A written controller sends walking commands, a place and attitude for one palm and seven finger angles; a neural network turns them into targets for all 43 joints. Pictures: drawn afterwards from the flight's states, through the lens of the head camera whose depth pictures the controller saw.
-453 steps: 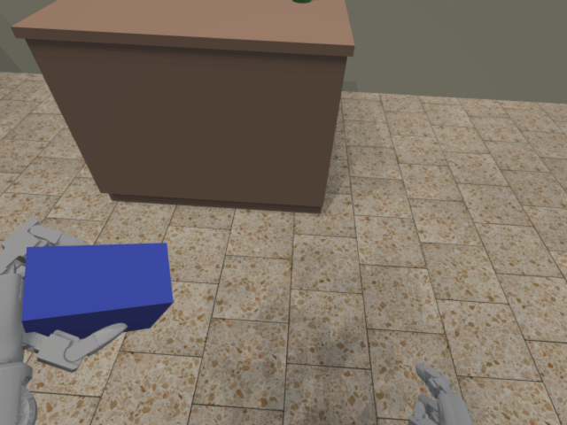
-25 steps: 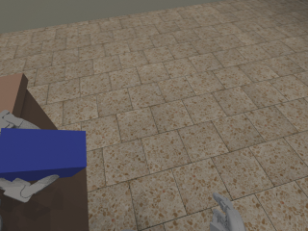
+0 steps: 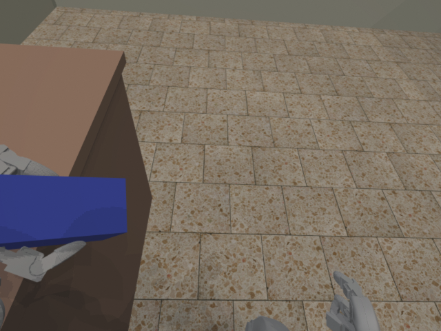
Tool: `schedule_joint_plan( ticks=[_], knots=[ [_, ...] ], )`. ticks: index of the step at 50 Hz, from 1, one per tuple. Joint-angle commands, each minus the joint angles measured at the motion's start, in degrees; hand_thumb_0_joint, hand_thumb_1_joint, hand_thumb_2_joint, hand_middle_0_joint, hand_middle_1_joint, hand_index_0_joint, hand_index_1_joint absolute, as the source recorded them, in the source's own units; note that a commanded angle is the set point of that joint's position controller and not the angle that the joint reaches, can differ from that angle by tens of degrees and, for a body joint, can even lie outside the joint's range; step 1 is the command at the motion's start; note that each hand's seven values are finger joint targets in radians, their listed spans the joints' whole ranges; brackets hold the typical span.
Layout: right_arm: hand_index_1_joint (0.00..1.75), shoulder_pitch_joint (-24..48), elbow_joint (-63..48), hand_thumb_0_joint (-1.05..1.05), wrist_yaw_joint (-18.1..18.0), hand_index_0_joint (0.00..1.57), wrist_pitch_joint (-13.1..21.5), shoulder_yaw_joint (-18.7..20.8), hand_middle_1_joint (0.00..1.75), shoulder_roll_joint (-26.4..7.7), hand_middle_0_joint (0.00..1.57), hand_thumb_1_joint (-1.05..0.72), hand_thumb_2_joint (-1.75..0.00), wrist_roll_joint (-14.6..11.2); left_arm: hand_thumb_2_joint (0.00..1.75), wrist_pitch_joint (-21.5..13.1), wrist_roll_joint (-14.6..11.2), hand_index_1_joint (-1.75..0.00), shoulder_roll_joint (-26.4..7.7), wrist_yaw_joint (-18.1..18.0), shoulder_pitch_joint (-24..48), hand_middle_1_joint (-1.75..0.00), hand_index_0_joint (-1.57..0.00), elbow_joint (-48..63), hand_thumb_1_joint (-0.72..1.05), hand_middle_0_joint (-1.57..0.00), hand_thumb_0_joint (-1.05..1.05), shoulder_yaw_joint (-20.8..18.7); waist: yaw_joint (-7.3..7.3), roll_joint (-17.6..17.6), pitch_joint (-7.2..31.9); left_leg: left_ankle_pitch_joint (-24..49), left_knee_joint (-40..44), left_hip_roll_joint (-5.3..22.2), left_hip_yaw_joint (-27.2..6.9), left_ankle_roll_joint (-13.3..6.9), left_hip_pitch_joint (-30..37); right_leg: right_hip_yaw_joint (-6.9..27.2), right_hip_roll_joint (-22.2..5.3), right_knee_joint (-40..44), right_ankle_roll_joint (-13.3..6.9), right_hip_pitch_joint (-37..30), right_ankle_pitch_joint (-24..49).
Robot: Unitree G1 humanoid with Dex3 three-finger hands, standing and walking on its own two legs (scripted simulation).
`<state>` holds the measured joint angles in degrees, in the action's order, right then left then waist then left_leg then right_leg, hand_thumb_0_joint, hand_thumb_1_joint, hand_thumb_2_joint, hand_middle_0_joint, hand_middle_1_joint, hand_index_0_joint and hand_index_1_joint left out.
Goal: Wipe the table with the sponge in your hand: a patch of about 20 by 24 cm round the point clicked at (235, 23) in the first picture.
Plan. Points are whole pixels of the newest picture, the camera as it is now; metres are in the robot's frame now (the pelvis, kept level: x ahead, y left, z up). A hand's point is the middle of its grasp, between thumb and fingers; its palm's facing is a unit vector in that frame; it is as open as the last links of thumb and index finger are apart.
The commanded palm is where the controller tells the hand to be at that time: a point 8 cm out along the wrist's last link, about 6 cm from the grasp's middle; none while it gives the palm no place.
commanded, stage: turn to face it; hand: left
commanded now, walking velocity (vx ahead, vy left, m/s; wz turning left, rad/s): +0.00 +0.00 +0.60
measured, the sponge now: (79, 213) +0.23 +0.20 +0.16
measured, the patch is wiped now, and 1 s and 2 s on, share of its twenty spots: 0.00 0.00 0.00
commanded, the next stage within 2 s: take the last steps up to it in 1.82 s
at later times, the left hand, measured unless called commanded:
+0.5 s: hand out of the picture +0.05 +0.23 +0.18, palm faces +0.59 -0.67 -0.45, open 10.8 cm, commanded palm -0.01 +0.26 +0.19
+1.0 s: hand out of the picture -0.12 +0.19 +0.17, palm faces +0.78 -0.43 -0.47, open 10.8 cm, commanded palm -0.19 +0.19 +0.19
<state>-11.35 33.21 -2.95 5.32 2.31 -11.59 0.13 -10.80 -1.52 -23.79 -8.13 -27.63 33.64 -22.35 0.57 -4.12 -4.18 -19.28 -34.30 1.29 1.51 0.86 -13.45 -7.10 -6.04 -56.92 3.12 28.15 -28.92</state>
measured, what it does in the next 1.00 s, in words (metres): walks backwards, turning left: right foot, then left foot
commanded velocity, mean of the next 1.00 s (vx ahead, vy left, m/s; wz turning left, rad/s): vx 0.00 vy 0.00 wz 0.60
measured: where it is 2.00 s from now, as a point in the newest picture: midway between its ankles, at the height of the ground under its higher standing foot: outside the picture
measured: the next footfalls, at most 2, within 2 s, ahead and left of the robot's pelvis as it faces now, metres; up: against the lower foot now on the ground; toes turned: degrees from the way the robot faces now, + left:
right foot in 0.22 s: +0.03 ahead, -0.13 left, +0.00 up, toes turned +3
left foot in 0.58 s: -0.13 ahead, +0.08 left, +0.00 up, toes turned +26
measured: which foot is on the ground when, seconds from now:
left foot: down 0.00-0.22, up 0.24-0.56, down 0.58-0.92, up 0.94-1.00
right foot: up 0.00-0.20, down 0.22-0.58, up 0.60-0.88, down 0.90-1.00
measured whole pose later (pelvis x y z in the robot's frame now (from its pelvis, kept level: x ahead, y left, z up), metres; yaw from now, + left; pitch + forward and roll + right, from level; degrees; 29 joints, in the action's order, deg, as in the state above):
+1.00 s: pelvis -0.16 -0.13 +0.01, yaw +35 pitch -3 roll +1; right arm -9.8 36.7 -1.1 4.7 -1.4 -9.9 -0.5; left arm -7.2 -2.7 -19.9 -6.9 -25.4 26.9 -19.5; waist -2.2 3.2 -6.4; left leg -23.4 -58.1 -1.4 -4.0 2.9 -29.0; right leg -7.2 -2.2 -33.2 -2.5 13.9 -16.8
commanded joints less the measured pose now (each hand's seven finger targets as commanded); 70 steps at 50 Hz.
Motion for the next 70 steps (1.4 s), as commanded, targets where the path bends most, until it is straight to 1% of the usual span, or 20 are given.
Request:
schedule_joint_plan(
  ticks=[1,9,11,12,17,26,28,29,30,35,43,44,46,47,51,58,62,65,66,70],
  knots=[
    [0.30,2.60,-6.76,0.00,1.20,0.20,4.76,1.67,0.30,-7.50,0.20,-0.90,-0.90,-1.14,1.30,-4.27,-0.91,-1.60,-7.02,-0.28,1.04,-1.60,-1.20,15.92,0.10,-1.20,0.00,-4.44,0.09,20.73,5.63,34.12,12.45,12.79,-12.22,-9.48,1.47,2.43,2.23,-0.21,2.33,0.33,2.40],
    [0.30,3.71,-6.22,0.00,0.86,0.20,4.01,0.15,0.30,-6.50,0.20,-0.90,-0.90,-0.82,1.30,-1.57,-2.03,-1.60,-6.40,0.61,3.01,-1.60,-1.20,6.53,0.10,-1.20,0.00,-5.08,-1.47,14.42,7.69,17.44,6.85,9.65,-15.49,-6.79,-6.33,1.32,5.98,30.58,2.50,-20.65,11.13],
    [0.30,4.30,-7.07,0.00,0.46,0.20,3.32,-0.64,0.30,-3.77,0.20,-0.90,-0.90,-1.30,1.30,-0.63,-0.97,-1.60,-11.04,-0.18,6.21,-1.60,-1.20,4.76,0.10,-1.20,0.00,-6.79,-1.07,-10.10,7.73,-10.03,-14.66,-1.85,-3.65,0.08,-20.17,21.35,-14.22,41.11,-5.54,-28.06,24.05],
    [0.30,3.93,-7.64,0.00,0.19,0.20,3.47,0.41,0.30,-5.46,0.20,-0.90,-0.90,-1.55,1.30,0.07,-2.23,-1.60,-10.00,-0.91,7.36,-1.60,-1.20,4.67,0.10,-1.20,0.00,-6.66,-1.79,-13.65,9.82,-13.34,-29.66,-3.18,-4.39,1.56,-18.90,27.87,-20.79,42.08,-9.49,-22.59,27.48],
    [0.30,9.81,-7.60,0.00,-0.70,0.20,1.37,-0.88,0.30,-4.00,0.20,-0.90,-0.90,-0.63,1.30,-1.62,-1.78,-1.60,-9.22,-1.10,5.50,-1.60,-1.20,9.02,0.10,-1.20,0.00,-5.98,-1.15,-4.61,7.93,-6.88,-33.21,0.91,-1.58,3.24,-14.36,7.46,-14.56,39.00,-9.37,-17.60,27.91],
    [0.30,3.19,-8.95,0.00,-1.24,0.20,0.62,0.46,0.30,-4.87,0.20,-0.90,-0.90,0.92,1.30,-2.24,-1.36,-1.60,-7.29,-3.23,0.56,-1.60,-1.20,11.19,0.10,-1.20,0.00,-6.51,-0.68,-1.85,12.51,-1.66,4.75,-1.06,5.71,0.65,-1.42,4.57,-14.71,29.65,-7.38,-20.25,30.19],
    [0.30,3.17,-9.78,0.00,-1.29,0.20,0.78,1.27,0.30,-6.75,0.20,-0.90,-0.90,0.52,1.30,-3.09,-2.08,-1.60,-6.74,-2.73,1.20,-1.60,-1.20,15.14,0.10,-1.20,0.00,-4.86,0.53,12.45,12.67,14.80,14.21,6.44,-4.07,-2.97,7.16,-0.85,-7.93,11.20,-2.35,-10.84,20.86],
    [0.30,4.08,-10.63,0.00,-0.81,0.20,1.61,1.72,0.30,-8.67,0.20,-0.90,-0.90,0.21,1.30,-4.29,-2.29,-1.60,-7.56,-2.28,1.96,-1.60,-1.20,17.19,0.10,-1.20,0.00,-4.91,-0.55,26.17,9.46,42.03,15.35,19.17,-21.05,-9.28,10.15,-1.80,-0.04,0.74,1.53,2.35,-3.68],
    [0.30,2.18,-8.40,0.00,-0.14,0.20,2.51,1.56,0.30,-7.59,0.20,-0.90,-0.90,0.20,1.30,-4.85,-0.70,-1.60,-8.42,-1.25,0.58,-1.60,-1.20,13.11,0.10,-1.20,0.00,-6.14,-0.45,25.15,8.14,45.17,15.02,22.93,-26.32,-13.02,7.39,2.57,-0.01,-6.92,0.97,5.75,-8.12],
    [0.30,2.40,-7.23,0.00,1.32,0.20,4.46,2.01,0.30,-7.69,0.20,-0.90,-0.90,-1.38,1.30,-4.09,-1.07,-1.60,-6.85,-0.30,-0.18,-1.60,-1.20,14.93,0.10,-1.20,0.00,-4.66,-0.14,19.80,6.74,30.10,13.36,12.65,-13.04,-9.78,0.07,2.91,2.19,-1.42,2.40,-0.94,2.92],
    [0.30,3.29,-6.61,0.00,0.79,0.20,4.24,0.31,0.30,-6.51,0.20,-0.90,-0.90,-0.85,1.30,-1.44,-2.38,-1.60,-5.42,0.49,4.46,-1.60,-1.20,7.11,0.10,-1.20,0.00,-3.76,-1.11,16.27,7.45,12.07,11.84,9.58,-16.95,-7.86,-6.61,1.20,7.14,26.92,2.20,-19.71,5.71],
    [0.30,3.76,-6.56,0.00,0.79,0.20,3.98,0.08,0.30,-6.08,0.20,-0.90,-0.90,-0.87,1.30,-1.18,-2.11,-1.60,-6.56,0.51,5.35,-1.60,-1.20,5.89,0.10,-1.20,0.00,-4.50,-1.81,13.22,7.62,6.29,8.69,7.86,-15.55,-6.30,-8.93,2.61,5.01,34.56,0.95,-23.24,9.90],
    [0.30,5.27,-7.68,0.00,0.50,0.20,3.15,-0.49,0.30,-3.74,0.20,-0.90,-0.90,-1.04,1.30,-0.02,-1.18,-1.60,-12.10,-0.57,9.01,-1.60,-1.20,5.54,0.10,-1.20,0.00,-6.63,-1.57,-13.17,5.88,-12.75,-21.27,-4.07,-2.73,1.26,-22.15,28.75,-19.38,44.98,-9.40,-23.13,14.29],
    [0.30,5.26,-7.53,0.00,0.65,0.20,3.73,1.22,0.30,-6.02,0.20,-0.90,-0.90,-1.41,1.30,0.27,-2.79,-1.60,-8.93,-0.94,9.59,-1.60,-1.20,6.06,0.10,-1.20,0.00,-4.45,-1.29,-14.79,7.21,-11.25,-32.47,-2.89,-5.97,1.83,-18.88,30.47,-21.66,45.73,-10.15,-17.65,15.90],
    [0.30,8.83,-6.93,0.00,-0.51,0.20,1.94,-0.77,0.30,-4.02,0.20,-0.90,-0.90,-0.35,1.30,-1.50,-1.52,-1.60,-8.81,-0.67,6.13,-1.60,-1.20,6.26,0.10,-1.20,0.00,-5.33,-0.77,-3.74,5.35,-4.25,-38.25,-0.53,-1.20,3.57,-17.41,7.00,-13.28,40.73,-8.71,-16.57,27.41],
    [0.30,6.40,-9.53,0.00,-1.48,0.20,1.55,0.21,0.30,-4.05,0.20,-0.90,-0.90,0.77,1.30,-2.07,-1.56,-1.60,-7.99,-2.72,-0.72,-1.60,-1.20,9.25,0.10,-1.20,0.00,-7.07,-3.07,-5.69,10.88,-9.97,-8.28,0.08,4.51,1.03,-8.21,6.80,-15.45,36.63,-10.60,-24.92,35.30],
    [0.30,2.64,-8.89,0.00,-1.09,0.20,0.65,1.25,0.30,-4.93,0.20,-0.90,-0.90,0.49,1.30,-2.50,-2.09,-1.60,-6.56,-2.91,-0.54,-1.60,-1.20,12.21,0.10,-1.20,0.00,-5.69,0.43,0.27,13.30,3.18,9.96,-1.40,4.87,0.33,2.88,3.01,-13.47,24.28,-6.22,-21.13,34.76],
    [0.30,2.75,-9.82,0.00,-0.04,0.20,2.41,2.23,0.30,-8.46,0.20,-0.90,-0.90,-0.20,1.30,-4.88,-1.92,-1.60,-8.24,-1.52,1.63,-1.60,-1.20,16.81,0.10,-1.20,0.00,-5.35,-0.71,23.88,9.85,50.76,14.39,21.82,-23.92,-11.78,12.24,0.34,1.03,-3.41,1.07,4.71,-9.49],
    [0.30,3.34,-8.88,0.00,0.27,0.20,3.39,1.79,0.30,-7.71,0.20,-0.90,-0.90,0.20,1.30,-5.24,-0.30,-1.60,-11.02,-0.88,2.74,-1.60,-1.20,17.21,0.10,-1.20,0.00,-7.51,0.34,27.72,8.41,49.99,14.38,21.66,-27.30,-14.16,9.04,4.32,0.25,-9.23,1.46,8.33,-8.43],
    [0.30,2.28,-7.07,0.00,1.79,0.20,4.92,2.24,0.30,-7.72,0.20,-0.90,-0.90,-1.37,1.30,-4.55,-0.93,-1.60,-6.87,-0.11,-0.39,-1.60,-1.20,15.19,0.10,-1.20,0.00,-4.84,0.11,19.41,6.88,33.03,13.25,12.54,-13.79,-10.45,2.68,3.50,1.97,-4.05,1.88,1.98,3.26]
  ],
)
